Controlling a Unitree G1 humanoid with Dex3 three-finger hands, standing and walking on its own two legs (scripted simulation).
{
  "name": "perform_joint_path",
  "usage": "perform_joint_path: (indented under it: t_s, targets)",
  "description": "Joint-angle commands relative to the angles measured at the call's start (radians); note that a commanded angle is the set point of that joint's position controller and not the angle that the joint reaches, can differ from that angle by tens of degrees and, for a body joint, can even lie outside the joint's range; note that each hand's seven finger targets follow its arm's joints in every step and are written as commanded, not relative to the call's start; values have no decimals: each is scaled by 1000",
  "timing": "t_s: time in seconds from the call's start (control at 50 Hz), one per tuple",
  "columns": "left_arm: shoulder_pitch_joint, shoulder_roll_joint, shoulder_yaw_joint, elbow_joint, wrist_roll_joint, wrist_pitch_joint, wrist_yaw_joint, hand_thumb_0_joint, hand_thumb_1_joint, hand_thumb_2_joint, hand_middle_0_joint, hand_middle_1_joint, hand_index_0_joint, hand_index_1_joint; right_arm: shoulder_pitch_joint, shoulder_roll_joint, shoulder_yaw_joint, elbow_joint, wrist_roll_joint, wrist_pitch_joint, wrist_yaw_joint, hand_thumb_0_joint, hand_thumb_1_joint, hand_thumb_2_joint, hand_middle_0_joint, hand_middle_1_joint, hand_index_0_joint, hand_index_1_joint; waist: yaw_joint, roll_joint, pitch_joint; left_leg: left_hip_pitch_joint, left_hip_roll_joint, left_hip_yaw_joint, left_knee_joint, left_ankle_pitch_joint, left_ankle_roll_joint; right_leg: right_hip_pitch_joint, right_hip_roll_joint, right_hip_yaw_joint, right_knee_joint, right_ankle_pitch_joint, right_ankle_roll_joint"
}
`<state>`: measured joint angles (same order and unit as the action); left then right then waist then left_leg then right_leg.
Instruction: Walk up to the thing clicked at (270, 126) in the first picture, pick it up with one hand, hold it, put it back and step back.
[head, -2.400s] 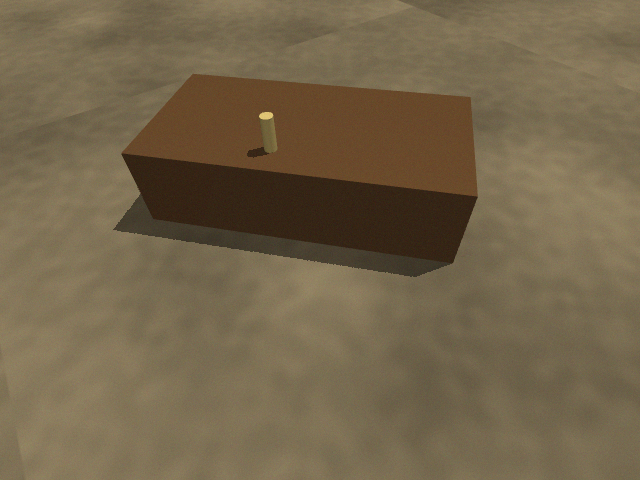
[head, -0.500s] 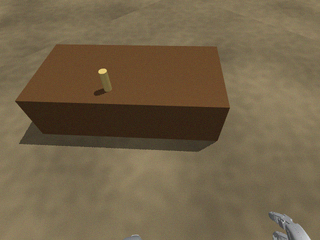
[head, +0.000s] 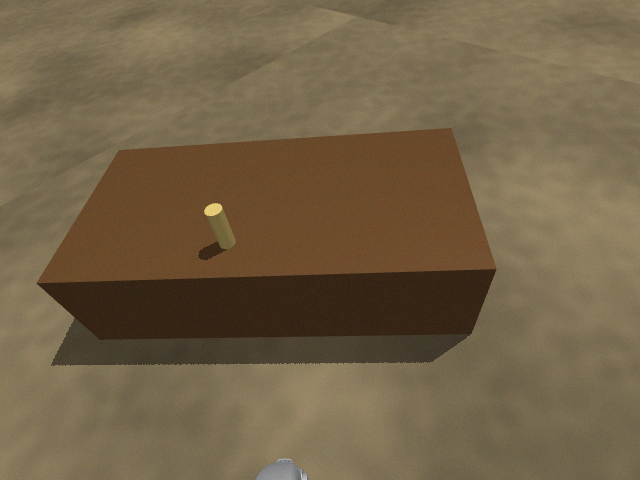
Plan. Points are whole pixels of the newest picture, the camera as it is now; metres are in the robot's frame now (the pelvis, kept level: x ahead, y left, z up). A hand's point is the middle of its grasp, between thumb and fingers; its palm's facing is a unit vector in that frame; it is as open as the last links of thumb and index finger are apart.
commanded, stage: walk up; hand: left
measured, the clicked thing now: (220, 226) +0.84 +0.37 -0.33
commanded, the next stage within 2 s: none
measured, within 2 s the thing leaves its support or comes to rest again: neither
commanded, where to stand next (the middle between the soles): +0.38 +0.20 m, yaw -4 degrees
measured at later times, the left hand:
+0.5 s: hand (99, 413) +0.26 +0.39 -0.13, palm faces -0.09 -0.89 -0.46, open 7.4 cm
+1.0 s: hand (49, 380) +0.33 +0.53 -0.16, palm faces -0.09 -0.90 -0.43, open 7.4 cm
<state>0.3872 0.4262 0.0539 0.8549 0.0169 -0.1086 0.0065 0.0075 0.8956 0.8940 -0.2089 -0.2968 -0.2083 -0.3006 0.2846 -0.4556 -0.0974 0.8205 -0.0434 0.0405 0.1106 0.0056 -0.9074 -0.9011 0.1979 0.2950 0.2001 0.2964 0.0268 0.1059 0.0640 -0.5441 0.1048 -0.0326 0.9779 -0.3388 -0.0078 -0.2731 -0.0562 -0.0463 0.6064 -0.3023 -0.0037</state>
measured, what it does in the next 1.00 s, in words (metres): walks ahead: left foot, then right foot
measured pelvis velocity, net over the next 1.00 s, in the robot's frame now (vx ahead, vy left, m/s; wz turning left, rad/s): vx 0.27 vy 0.24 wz -0.06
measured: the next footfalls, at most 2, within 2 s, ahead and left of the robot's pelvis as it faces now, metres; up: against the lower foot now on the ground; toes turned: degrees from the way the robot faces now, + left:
left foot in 0.14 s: +0.17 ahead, +0.21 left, +0.00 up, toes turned +4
right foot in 0.50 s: +0.30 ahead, +0.01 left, +0.00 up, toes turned -7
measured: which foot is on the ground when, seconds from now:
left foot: up 0.00-0.12, down 0.14-0.50, up 0.52-0.82, down 0.84-1.00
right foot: down 0.00-0.16, up 0.18-0.48, down 0.50-0.86, up 0.88-1.00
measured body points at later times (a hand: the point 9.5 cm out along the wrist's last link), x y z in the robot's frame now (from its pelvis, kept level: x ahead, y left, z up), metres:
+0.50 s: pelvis +0.16 +0.12 -0.01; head +0.19 +0.10 +0.44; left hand +0.26 +0.44 -0.10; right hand +0.18 -0.20 -0.13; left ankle +0.13 +0.21 -0.72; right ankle +0.26 +0.02 -0.73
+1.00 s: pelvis +0.27 +0.24 -0.01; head +0.29 +0.25 +0.44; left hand +0.33 +0.58 -0.13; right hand +0.31 -0.09 -0.11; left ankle +0.32 +0.36 -0.73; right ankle +0.28 +0.08 -0.68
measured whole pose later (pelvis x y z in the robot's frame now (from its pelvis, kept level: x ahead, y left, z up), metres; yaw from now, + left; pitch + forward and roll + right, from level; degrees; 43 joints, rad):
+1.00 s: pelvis +0.27 +0.24 -0.01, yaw -4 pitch -2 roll +0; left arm 0.30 0.47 0.05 0.93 0.01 -0.02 0.01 0.01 0.90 0.89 -0.20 -0.30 -0.20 -0.30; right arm 0.28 -0.40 -0.04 0.87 -0.02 -0.04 0.03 0.00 -0.91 -0.90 0.20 0.30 0.20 0.30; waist 0.01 -0.04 0.08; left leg -0.38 0.06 0.05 0.74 -0.33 0.00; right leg -0.48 -0.05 0.03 1.03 -0.46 -0.03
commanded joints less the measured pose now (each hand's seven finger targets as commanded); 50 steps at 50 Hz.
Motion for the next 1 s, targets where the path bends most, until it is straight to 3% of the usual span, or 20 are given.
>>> perform_joint_path:
  t_s: [0.0, 0.06, 0.1, 0.12, 0.14, 0.16, 0.24, 0.34, 0.44, 0.46, 0.48, 0.5, 0.54, 0.64, 0.74, 0.8, 0.82, 0.84, 0.86, 0.98]
  targets:
    - [-2, 349, 104, -64, 1, -31, 29, 0, 900, 900, -200, -300, -200, -300, -74, -162, -62, -114, -5, -43, -2, 0, -900, -900, 200, 300, 200, 300, 2, -262, -14, 5, 32, 15, -150, -3, 11, 5, -217, 221, -223, -35, -218]
    - [-43, 362, 97, -63, -1, -23, 31, 0, 900, 900, -200, -300, -200, -300, -42, -166, -75, -96, -1, -51, -2, 0, -900, -900, 200, 300, 200, 300, -44, -256, -35, 170, -6, 93, -242, -8, 30, -75, -215, 175, -148, 49, -195]
    - [-77, 285, 69, -67, 6, -6, 33, 0, 900, 900, -200, -300, -200, -300, 171, -200, -98, -24, -3, -63, -15, 0, -900, -900, 200, 300, 200, 300, -165, -65, -113, 486, -70, 95, -380, -10, 43, -220, -138, 80, 202, 93, -128]
    - [-19, 182, 35, -70, -8, -2, 30, 0, 900, 900, -200, -300, -200, -300, 243, -281, -121, -16, -16, -71, -28, 0, -900, -900, 200, 300, 200, 300, -189, 217, -114, 553, 68, -159, -567, -184, 81, -355, -14, -3, 515, 3, -66]
    - [-37, 188, 29, -83, -26, -1, 43, 0, 900, 900, -200, -300, -200, -300, 188, -360, -126, -61, 3, -76, -33, 0, -900, -900, 200, 300, 200, 300, -165, 323, -72, 530, 278, -589, -752, -263, 188, -557, 99, 10, 637, -275, -43]
    - [-76, 255, 38, -59, -16, 4, 53, 0, 900, 900, -200, -300, -200, -300, 125, -361, -127, -69, 23, -73, -36, 0, -900, -900, 200, 300, 200, 300, -131, 162, -34, 405, 310, -599, -741, -287, 255, -521, 18, 115, 698, -246, -57]
    - [29, 254, 47, 32, -35, 0, 25, 0, 900, 900, -200, -300, -200, -300, 1, -228, -64, -99, 28, -87, -56, 0, -900, -900, 200, 300, 200, 300, -35, 91, 17, 298, 147, -187, -628, 26, 224, -366, -59, 57, 492, -67, -42]
    - [-51, 199, 45, -13, -22, -5, 16, 0, 900, 900, -200, -300, -200, -300, 76, -206, -49, -112, 11, -86, -53, 0, -900, -900, 200, 300, 200, 300, -71, 74, -14, 379, 167, -126, -588, 413, 290, -274, -27, -13, 241, -58, -19]
    - [79, 195, 67, 5, -18, -17, 31, 0, 900, 900, -200, -300, -200, -300, -10, -163, -30, -173, 21, -64, -49, 0, -900, -900, 200, 300, 200, 300, 31, -34, -102, 227, 70, 15, -331, 430, 187, 152, 56, -53, -77, 183, -39]
    - [164, 257, 90, 13, -9, -23, 43, 0, 900, 900, -200, -300, -200, -300, 5, -116, -14, -185, 31, -66, -48, 0, -900, -900, 200, 300, 200, 300, 89, -165, -144, 127, -2, 61, -112, 331, 125, 292, -24, 107, -157, 128, -67]
    - [181, 343, 110, -10, -2, -27, 52, 0, 900, 900, -200, -300, -200, -300, 72, -62, 1, -198, 29, -61, -46, 0, -900, -900, 200, 300, 200, 300, 61, -358, -177, -88, -107, 70, 89, -185, 62, 416, -321, 563, -241, 46, -147]
    - [99, 372, 106, -44, -12, -17, 55, 0, 900, 900, -200, -300, -200, -300, 71, -168, -29, -176, 13, -34, -56, 0, -900, -900, 200, 300, 200, 300, 42, -190, -146, -128, -85, -26, 205, -253, 48, 297, -427, 734, -333, -273, -265]
    - [15, 334, 97, -66, -17, -12, 58, 0, 900, 900, -200, -300, -200, -300, 26, -214, -49, -154, 11, -22, -57, 0, -900, -900, 200, 300, 200, 300, 20, -133, -15, -172, -28, -82, 261, -186, 33, 149, -380, 618, -346, -346, -305]
    - [-45, 296, 88, -77, -2, -19, 39, 0, 900, 900, -200, -300, -200, -300, 111, -178, -53, -81, 4, -20, -31, 0, -900, -900, 200, 300, 200, 300, -34, -230, 4, -14, 3, -19, 104, -27, 3, -62, -219, 266, -299, -216, -216]
    - [-91, 301, 87, -91, 13, -3, 18, 0, 900, 900, -200, -300, -200, -300, 57, -148, -47, -62, 19, -41, -34, 0, -900, -900, 200, 300, 200, 300, -19, -331, -13, 154, -20, 78, -182, -16, 10, -179, -161, 163, -229, -243, -190]
    - [-123, 240, 54, -89, 13, 31, 7, 0, 900, 900, -200, -300, -200, -300, 149, -141, -48, 8, 23, -67, -71, 0, -900, -900, 200, 300, 200, 300, -86, -210, -78, 397, -109, 154, -335, 39, 7, -272, -103, 94, 20, -169, -139]
    - [-107, 174, 30, -83, 13, 44, 8, 0, 900, 900, -200, -300, -200, -300, 193, -175, -53, 28, 16, -76, -88, 0, -900, -900, 200, 300, 200, 300, -107, -64, -86, 423, -59, 45, -446, -82, 27, -316, -72, 46, 210, -156, -102]
    - [-77, 85, 4, -92, -5, 50, 7, 0, 900, 900, -200, -300, -200, -300, 176, -269, -62, 5, 2, -90, -96, 0, -900, -900, 200, 300, 200, 300, -87, 200, -38, 359, 213, -427, -670, -236, 101, -435, 57, 2, 448, -233, -25]
    - [-85, 194, 30, -68, -5, 54, 24, 0, 900, 900, -200, -300, -200, -300, 97, -361, -74, -22, 27, -91, -93, 0, -900, -900, 200, 300, 200, 300, -79, 134, -5, 254, 340, -631, -752, -394, 260, -429, 39, 97, 502, -277, -36]
    - [-45, 194, 43, 50, -9, 67, 1, 0, 900, 900, -200, -300, -200, -300, -1, -248, -29, -3, 24, -120, -119, 0, -900, -900, 200, 300, 200, 300, -28, 95, -30, 289, 184, -215, -533, 256, 205, -260, -34, 83, 343, -154, -23]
